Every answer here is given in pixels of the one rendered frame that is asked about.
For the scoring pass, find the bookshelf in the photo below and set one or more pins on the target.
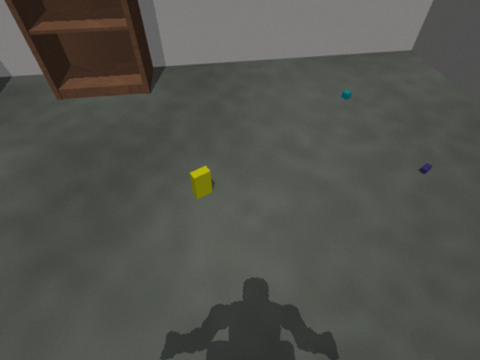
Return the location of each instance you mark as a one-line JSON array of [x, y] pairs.
[[87, 48]]

